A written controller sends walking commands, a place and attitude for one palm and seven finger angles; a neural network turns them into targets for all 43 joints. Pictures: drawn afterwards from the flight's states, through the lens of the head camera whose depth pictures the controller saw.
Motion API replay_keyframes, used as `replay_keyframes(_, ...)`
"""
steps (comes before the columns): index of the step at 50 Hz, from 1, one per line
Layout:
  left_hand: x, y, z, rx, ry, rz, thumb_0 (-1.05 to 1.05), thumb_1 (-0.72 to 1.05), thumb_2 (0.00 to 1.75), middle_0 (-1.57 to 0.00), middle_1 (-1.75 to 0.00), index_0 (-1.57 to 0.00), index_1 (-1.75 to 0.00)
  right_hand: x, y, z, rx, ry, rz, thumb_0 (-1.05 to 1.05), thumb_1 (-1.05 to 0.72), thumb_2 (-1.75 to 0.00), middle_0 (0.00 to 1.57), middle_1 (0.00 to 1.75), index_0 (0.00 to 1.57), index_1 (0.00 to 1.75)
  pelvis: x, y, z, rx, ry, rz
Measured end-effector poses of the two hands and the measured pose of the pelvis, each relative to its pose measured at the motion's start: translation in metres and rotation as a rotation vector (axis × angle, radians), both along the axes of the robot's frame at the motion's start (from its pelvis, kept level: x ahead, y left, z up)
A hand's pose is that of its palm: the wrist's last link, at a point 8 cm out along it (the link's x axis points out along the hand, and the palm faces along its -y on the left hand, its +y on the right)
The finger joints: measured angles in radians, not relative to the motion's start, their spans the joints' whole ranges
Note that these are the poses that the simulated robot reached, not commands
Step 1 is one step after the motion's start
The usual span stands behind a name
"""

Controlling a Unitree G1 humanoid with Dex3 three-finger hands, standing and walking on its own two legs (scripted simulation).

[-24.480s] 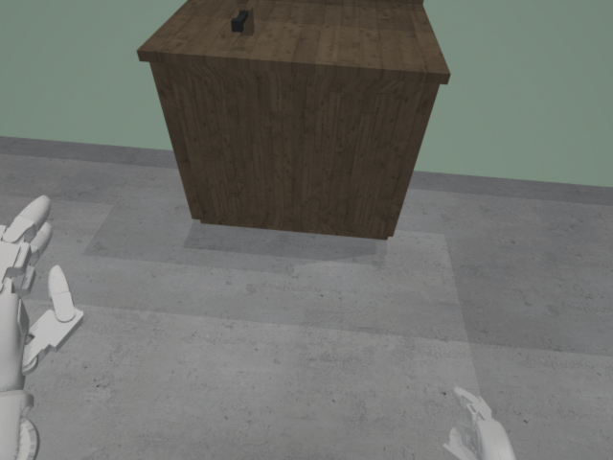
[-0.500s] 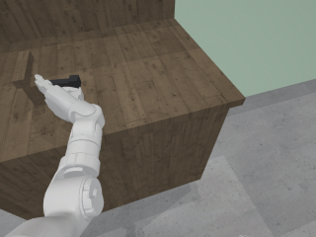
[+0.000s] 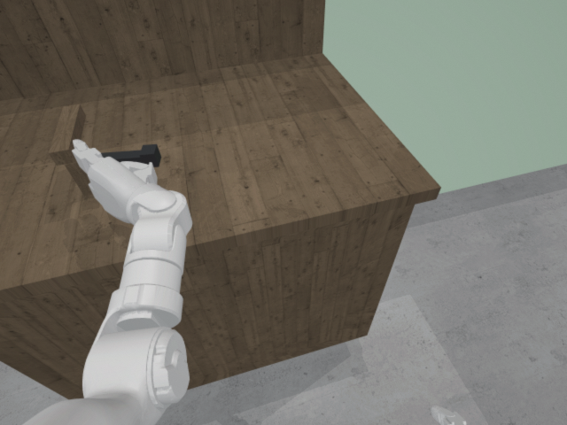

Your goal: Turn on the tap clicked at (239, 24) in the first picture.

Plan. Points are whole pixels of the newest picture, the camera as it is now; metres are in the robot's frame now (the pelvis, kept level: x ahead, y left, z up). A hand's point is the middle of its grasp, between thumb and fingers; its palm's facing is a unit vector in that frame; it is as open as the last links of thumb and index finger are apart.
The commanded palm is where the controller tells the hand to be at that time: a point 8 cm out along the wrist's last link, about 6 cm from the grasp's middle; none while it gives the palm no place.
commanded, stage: lift the hand up off the lever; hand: left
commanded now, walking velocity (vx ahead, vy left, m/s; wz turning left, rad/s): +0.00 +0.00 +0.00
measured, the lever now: (150, 156) +0.52 +0.25 +0.11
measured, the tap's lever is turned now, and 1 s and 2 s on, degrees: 79 79 79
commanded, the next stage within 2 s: draw the hand back beside the body in 1.00 s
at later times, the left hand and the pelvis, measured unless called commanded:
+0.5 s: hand (142, 164) +0.43 +0.22 +0.17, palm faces +0.83 -0.56 -0.07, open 7.8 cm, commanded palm +0.38 +0.23 +0.17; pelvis -0.01 +0.00 +0.00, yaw -1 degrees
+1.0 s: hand (144, 154) +0.43 +0.21 +0.19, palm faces +0.80 -0.59 -0.08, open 7.8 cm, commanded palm +0.38 +0.23 +0.18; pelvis +0.00 +0.01 +0.01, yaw +0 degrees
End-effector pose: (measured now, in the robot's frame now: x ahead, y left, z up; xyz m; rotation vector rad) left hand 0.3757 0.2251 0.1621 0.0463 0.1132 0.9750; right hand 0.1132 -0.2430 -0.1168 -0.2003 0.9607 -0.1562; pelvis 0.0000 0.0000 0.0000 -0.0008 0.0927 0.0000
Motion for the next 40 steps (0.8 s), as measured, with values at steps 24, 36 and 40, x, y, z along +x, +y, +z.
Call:
replay_keyframes(24,-0.003,0.005,0.014,-0.018,-0.006,0.001,0.02,0.90,0.90,-0.15,-0.15,-0.16,-0.15,-0.024,-0.003,0.001,-0.005,0.019,-0.036,0.01,-0.90,-0.90,0.20,0.30,0.20,0.30,-0.007,0.002,0.004,0.002,-0.019,-0.012)
replay_keyframes(36,-0.004,0.006,0.026,-0.024,-0.021,-0.021,0.02,0.90,0.90,-0.15,-0.15,-0.16,-0.15,-0.002,0.007,0.008,0.001,-0.033,-0.009,0.01,-0.90,-0.90,0.20,0.30,0.20,0.30,-0.006,0.006,0.006,0.002,-0.031,-0.012)
replay_keyframes(40,-0.005,0.006,0.028,-0.022,-0.014,-0.020,0.02,0.90,0.90,-0.15,-0.15,-0.16,-0.15,0.008,0.010,0.011,0.005,-0.055,0.004,0.01,-0.90,-0.90,0.20,0.30,0.20,0.30,-0.005,0.007,0.007,0.001,-0.034,-0.011)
